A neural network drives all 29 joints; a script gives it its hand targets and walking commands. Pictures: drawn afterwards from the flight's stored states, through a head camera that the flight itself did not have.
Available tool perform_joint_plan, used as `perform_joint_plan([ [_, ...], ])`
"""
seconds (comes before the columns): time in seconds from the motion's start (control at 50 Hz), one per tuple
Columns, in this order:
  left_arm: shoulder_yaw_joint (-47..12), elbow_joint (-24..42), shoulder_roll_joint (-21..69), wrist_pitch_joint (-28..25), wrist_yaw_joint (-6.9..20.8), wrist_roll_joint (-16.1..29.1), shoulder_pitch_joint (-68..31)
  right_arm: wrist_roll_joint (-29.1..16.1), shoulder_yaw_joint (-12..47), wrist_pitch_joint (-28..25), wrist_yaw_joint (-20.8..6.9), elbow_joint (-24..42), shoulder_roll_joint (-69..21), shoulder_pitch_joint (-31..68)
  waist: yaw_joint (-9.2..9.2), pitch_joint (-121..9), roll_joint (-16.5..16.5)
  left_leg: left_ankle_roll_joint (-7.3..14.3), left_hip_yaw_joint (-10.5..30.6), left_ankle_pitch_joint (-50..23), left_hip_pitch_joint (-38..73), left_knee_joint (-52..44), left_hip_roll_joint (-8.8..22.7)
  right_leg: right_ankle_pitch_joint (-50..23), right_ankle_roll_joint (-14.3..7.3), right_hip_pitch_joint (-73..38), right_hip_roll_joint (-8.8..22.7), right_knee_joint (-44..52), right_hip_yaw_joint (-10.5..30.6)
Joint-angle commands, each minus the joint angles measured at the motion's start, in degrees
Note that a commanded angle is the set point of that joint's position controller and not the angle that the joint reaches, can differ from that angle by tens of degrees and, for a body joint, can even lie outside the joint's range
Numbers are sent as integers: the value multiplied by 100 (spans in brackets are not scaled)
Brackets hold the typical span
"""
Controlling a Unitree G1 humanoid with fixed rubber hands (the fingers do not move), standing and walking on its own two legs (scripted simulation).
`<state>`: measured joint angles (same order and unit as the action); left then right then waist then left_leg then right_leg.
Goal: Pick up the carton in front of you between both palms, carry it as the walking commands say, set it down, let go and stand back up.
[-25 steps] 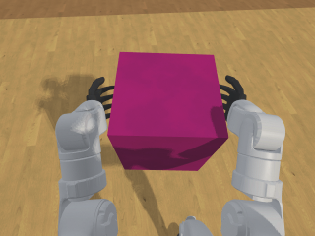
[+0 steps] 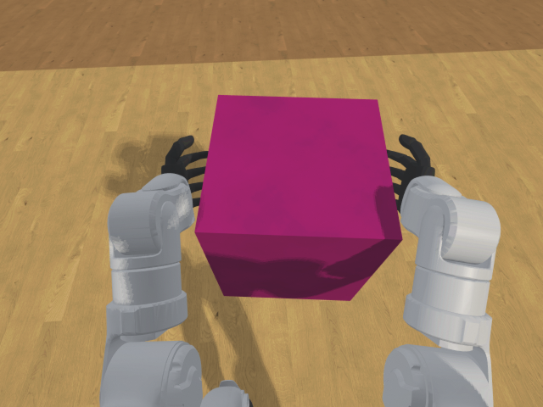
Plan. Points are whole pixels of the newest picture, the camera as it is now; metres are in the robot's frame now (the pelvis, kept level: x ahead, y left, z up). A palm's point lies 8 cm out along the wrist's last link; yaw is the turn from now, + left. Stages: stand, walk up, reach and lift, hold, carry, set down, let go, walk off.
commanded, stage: carry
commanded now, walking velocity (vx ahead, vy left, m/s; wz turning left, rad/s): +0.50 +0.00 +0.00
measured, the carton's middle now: (291, 209) +0.39 +0.01 +0.10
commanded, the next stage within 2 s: none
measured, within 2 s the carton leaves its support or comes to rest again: neither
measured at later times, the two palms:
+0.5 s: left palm (221, 57) +0.66 +0.15 +0.20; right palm (388, 57) +0.67 -0.15 +0.20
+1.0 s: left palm out of the picture +0.97 +0.15 +0.21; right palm out of the picture +0.96 -0.15 +0.21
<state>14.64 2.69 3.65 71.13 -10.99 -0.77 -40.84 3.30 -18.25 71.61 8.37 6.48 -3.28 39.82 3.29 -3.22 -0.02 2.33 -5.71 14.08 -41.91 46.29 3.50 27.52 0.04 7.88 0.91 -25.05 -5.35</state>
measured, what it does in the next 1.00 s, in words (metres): climbs: left foot 0.03 m higher, then right foot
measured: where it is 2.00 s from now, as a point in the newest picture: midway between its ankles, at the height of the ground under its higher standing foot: (291, 179)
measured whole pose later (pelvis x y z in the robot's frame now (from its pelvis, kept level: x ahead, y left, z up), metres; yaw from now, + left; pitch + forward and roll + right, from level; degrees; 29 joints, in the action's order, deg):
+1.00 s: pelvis +0.60 +0.02 +0.05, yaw -1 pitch +4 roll +1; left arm 16.0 -2.0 1.5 72.7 -10.4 -1.2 -41.1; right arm 4.0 -17.1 70.3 8.3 -3.2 -3.4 42.4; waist -2.4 -4.0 1.4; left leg 5.2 -9.2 17.7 -34.9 43.1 0.7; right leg 28.4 -0.4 16.6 2.3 -58.4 -0.6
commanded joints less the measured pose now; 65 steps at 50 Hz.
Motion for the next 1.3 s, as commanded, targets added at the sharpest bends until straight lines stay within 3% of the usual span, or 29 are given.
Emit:
perform_joint_plan([
  [0.0, -3387, 7, 4648, 82, 688, 1546, -3771, -1335, 3284, 143, -487, -891, -4289, 3121, -970, -3056, -779, 664, 1735, 822, 5045, -1730, 772, -3100, -124, 1594, 339, -3605, -21],
  [0.02, -3271, -34, 4678, 81, 685, 1479, -3803, -1412, 3311, 89, -504, -1064, -4419, 3204, -791, -3039, -2189, 1327, 4270, 116, 5708, -2476, 1786, 111, 59, 3299, -571, -5057, 216],
  [0.04, -3149, -144, 4730, 69, 661, 1376, -3831, -1534, 3399, 56, -542, -1032, -4749, 3372, -774, -2988, -1433, 1530, 4217, -622, 5752, -2357, 1658, 3, -161, 3797, -290, -5811, 732],
  [0.08, -3032, 37, 5042, -58, 638, 1292, -4049, -1979, 3721, -74, -646, -476, -5372, 4127, -688, -2701, -283, 1148, 3070, -1149, 4977, -2021, 1458, -185, -245, 3861, 39, -5865, 807],
  [0.1, -3068, 237, 5140, -122, 619, 1304, -4188, -2243, 3903, -154, -688, -125, -5604, 4509, -612, -2583, -129, 1090, 2710, -1188, 4594, -2098, 1402, -393, -252, 3754, 204, -5599, 820],
  [0.14, -3182, 436, 5212, -200, 565, 1278, -4183, -2501, 4119, -262, -716, 255, -5755, 4776, -502, -2584, -309, 917, 2307, -607, 4334, -2332, 1237, -529, -299, 3566, 261, -5139, 684],
  [0.2, -3352, 492, 4981, -231, 502, 1174, -3777, -2392, 4063, -289, -655, 282, -5392, 4195, -603, -2617, -564, 1031, 1949, -649, 4794, -2425, 1193, -748, -282, 3886, 255, -4542, 488],
  [0.26, -3440, 677, 4715, -178, 494, 1155, -3682, -2281, 4045, -221, -620, 351, -5013, 3923, -684, -2482, -598, 1122, 1549, -948, 4997, -2466, 1169, -890, -189, 4018, 309, -3529, 336],
  [0.36, -3423, 483, 4385, 35, 523, 1249, -3607, -1957, 3822, -25, -567, -8, -4482, 3558, -680, -1991, -947, 857, 739, -1745, 4506, -2441, 904, -1309, -232, 2970, 66, -1646, -260],
  [0.42, -3247, 2, 4344, 128, 564, 1289, -3538, -1695, 3551, 90, -507, -469, -4278, 3298, -117, -2324, -729, 371, -33, -3598, 3735, -719, 623, -1433, -408, 659, -493, -604, -889],
  [0.44, -3155, -243, 4328, 137, 571, 1294, -3364, -1599, 3436, 121, -477, -582, -4199, 3350, 236, -2804, -132, -11, -107, -2633, 2556, 553, 431, -1209, -622, -1058, 130, -579, 68],
  [0.46, -3073, -324, 4265, 116, 561, 1297, -3398, -1565, 3403, 152, -468, -637, -4305, 3404, 191, -3287, 1620, -299, -2, -269, 1072, 1992, -209, -1471, -1222, -2244, 1660, -213, 2883],
  [0.48, -3099, -344, 4435, 83, 564, 1358, -3507, -1541, 3335, 160, -469, -718, -4354, 3529, 201, -3086, 1953, -213, 284, 1564, -402, 3099, -814, -2367, -1783, -2800, 1938, 279, 4179],
  [0.52, -3343, 86, 5031, -1, 683, 1656, -4067, -1566, 3285, 88, -497, -704, -4848, 3813, 260, -2656, 625, -21, 740, 1420, -776, 3805, -284, -2934, -1639, -2041, 1783, -68, 3451],
  [0.56, -3696, 621, 5525, -133, 803, 2093, -4919, -1467, 3246, 2, -494, -603, -5089, 3926, 40, -2458, 187, 6, 774, 1009, -605, 3373, -24, -2268, -1310, -1385, 1577, 81, 2585],
  [0.62, -3795, 839, 5588, -249, 853, 2272, -4977, -1324, 3366, -93, -410, -550, -5122, 3771, 24, -2435, 688, -17, 473, 670, -666, 2845, -23, -1631, -1153, -1310, 1393, 334, 2007],
  [0.7, -3724, 856, 5209, -230, 804, 2148, -4544, -1294, 3560, -106, -324, -234, -4819, 3667, 64, -2321, 692, -96, 349, 448, -1100, 2065, 96, -2047, -1324, -1671, 1415, 458, 1604],
  [0.8, -3504, 364, 4676, -22, 697, 1801, -3958, -1331, 3516, 96, -356, -440, -4416, 3356, 67, -1848, 839, -20, -279, -199, 113, -82, -112, -3170, -1044, -1066, 1077, 542, 712],
  [0.84, -3404, 109, 4575, 32, 680, 1631, -3746, -1341, 3404, 160, -414, -698, -4386, 3246, -177, -1950, 1014, 78, -676, -52, 1138, -725, -446, -4704, -853, -902, 1039, -44, 346],
  [0.86, -3362, 47, 4584, 62, 676, 1559, -3751, -1350, 3338, 164, -432, -886, -4402, 3135, -586, -2276, 807, 177, -842, 88, 2299, -1029, -755, -5638, -675, -610, 893, -1110, -5],
  [0.88, -3319, -27, 4561, 81, 665, 1497, -3816, -1372, 3281, 158, -462, -972, -4441, 3147, -987, -2681, 357, 278, -388, 193, 3785, -1452, -467, -4955, -403, 249, 719, -2538, -202],
  [0.9, -3282, -62, 4664, 82, 664, 1476, -3776, -1415, 3267, 133, -480, -980, -4392, 3270, -929, -3191, -1105, 808, 2269, 606, 5214, -1716, 1058, -2606, -64, 1835, 209, -3948, 23],
  [0.92, -3168, -101, 4665, 76, 660, 1410, -3846, -1483, 3306, 77, -498, -1168, -4589, 3305, -810, -3131, -2087, 1393, 4416, -107, 5790, -2473, 1804, 171, 24, 3421, -603, -5294, 275],
  [0.96, -3014, -78, 4949, -7, 644, 1287, -3961, -1768, 3537, -38, -585, -803, -5209, 3846, -791, -2810, -713, 1373, 3514, -1259, 5299, -1988, 1441, -101, -245, 3885, -120, -6053, 782],
  [1.0, -3049, 220, 5154, -138, 609, 1278, -4202, -2259, 3885, -188, -671, -160, -5669, 4553, -634, -2658, -200, 1200, 2765, -1085, 4543, -2057, 1401, -367, -265, 3724, 202, -5629, 874],
  [1.04, -3148, 381, 5183, -219, 553, 1218, -4112, -2496, 4106, -292, -699, 183, -5786, 4753, -507, -2655, -337, 979, 2316, -418, 4291, -2309, 1229, -448, -317, 3575, 265, -5123, 710],
  [1.1, -3368, 531, 4983, -257, 504, 1161, -3798, -2393, 4072, -326, -649, 254, -5440, 4188, -606, -2621, -608, 1083, 1940, -406, 4651, -2430, 1196, -644, -290, 3847, 268, -4396, 476],
  [1.22, -3511, 679, 4526, -92, 532, 1255, -3664, -2096, 4002, -150, -587, 220, -4729, 3733, -697, -2195, -838, 945, 945, -1289, 4415, -2472, 969, -1233, -208, 3091, 142, -2007, -65],
  [1.28, -3384, 363, 4341, 33, 552, 1313, -3561, -1870, 3788, -16, -528, -81, -4398, 3539, -400, -2160, -955, 649, 446, -2334, 4044, -1811, 820, -1273, -313, 1779, -275, -1049, -654],
])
